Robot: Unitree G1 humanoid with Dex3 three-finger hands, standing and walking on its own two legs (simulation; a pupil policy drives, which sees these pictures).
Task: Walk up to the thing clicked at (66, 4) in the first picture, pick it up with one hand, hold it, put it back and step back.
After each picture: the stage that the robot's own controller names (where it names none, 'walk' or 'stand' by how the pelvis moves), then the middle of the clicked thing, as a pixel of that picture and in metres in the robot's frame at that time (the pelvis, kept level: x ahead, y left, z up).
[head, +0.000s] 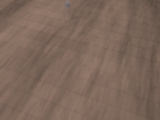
stand; (68, 11) +1.92 +0.16 -0.66
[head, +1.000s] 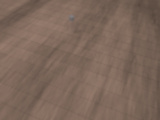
walk; (71, 24) +1.77 +0.10 -0.64
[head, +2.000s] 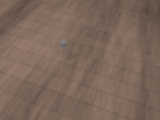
walk; (63, 50) +1.12 +0.13 -0.65
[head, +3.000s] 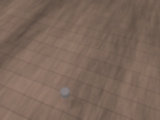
walk; (65, 99) +0.62 +0.12 -0.65
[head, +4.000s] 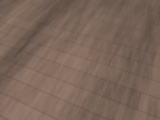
walk; out of the picture +0.30 +0.16 -0.63
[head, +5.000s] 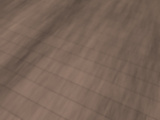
stand; out of the picture +0.19 +0.12 -0.65
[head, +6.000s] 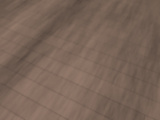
stand; out of the picture +0.20 +0.12 -0.66
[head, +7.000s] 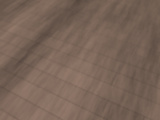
stand; out of the picture +0.18 +0.13 -0.66
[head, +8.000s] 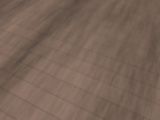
stand; out of the picture +0.17 +0.13 -0.66
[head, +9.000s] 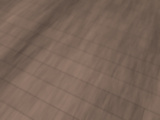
go down; out of the picture +0.19 +0.13 -0.65
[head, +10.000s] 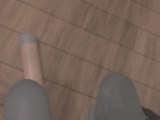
go down; (31, 62) +0.43 +0.18 -0.31
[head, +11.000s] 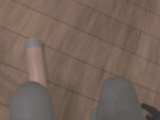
close in; (36, 65) +0.43 +0.17 -0.33
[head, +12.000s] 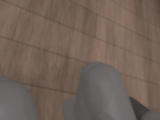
close in; out of the picture +0.42 +0.21 -0.25
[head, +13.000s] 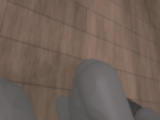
close; out of the picture +0.42 +0.22 -0.24
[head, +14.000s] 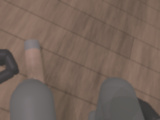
lift; (34, 67) +0.43 +0.18 -0.31
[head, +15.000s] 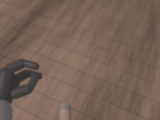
go down; out of the picture +0.38 +0.11 -0.65
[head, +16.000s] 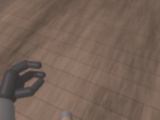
hold; out of the picture +0.37 +0.13 -0.70
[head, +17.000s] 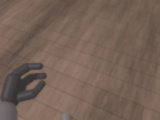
stand; out of the picture +0.37 +0.13 -0.70
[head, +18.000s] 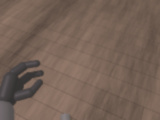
stand; out of the picture +0.36 +0.13 -0.70
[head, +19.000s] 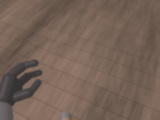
stand; out of the picture +0.37 +0.13 -0.70
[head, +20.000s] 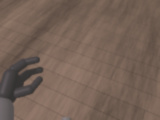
stand; out of the picture +0.36 +0.13 -0.71
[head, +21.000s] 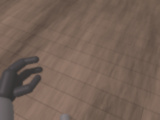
stand; out of the picture +0.36 +0.13 -0.71
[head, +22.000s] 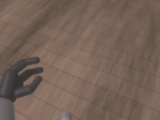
stand; out of the picture +0.37 +0.13 -0.70
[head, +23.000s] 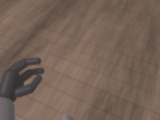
stand; out of the picture +0.36 +0.13 -0.71
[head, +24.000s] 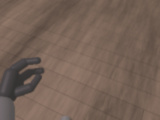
stand; out of the picture +0.36 +0.13 -0.71
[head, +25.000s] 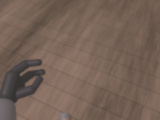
stand; out of the picture +0.36 +0.13 -0.70
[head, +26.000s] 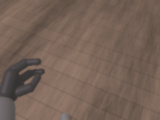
stand; out of the picture +0.36 +0.13 -0.71
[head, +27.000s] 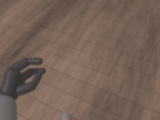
stand; out of the picture +0.37 +0.13 -0.71
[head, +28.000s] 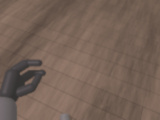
stand; out of the picture +0.36 +0.13 -0.71
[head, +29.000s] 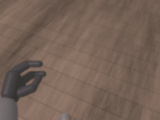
stand; out of the picture +0.36 +0.13 -0.71
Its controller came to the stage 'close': yes
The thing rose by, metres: 0.00
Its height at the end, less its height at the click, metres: -0.09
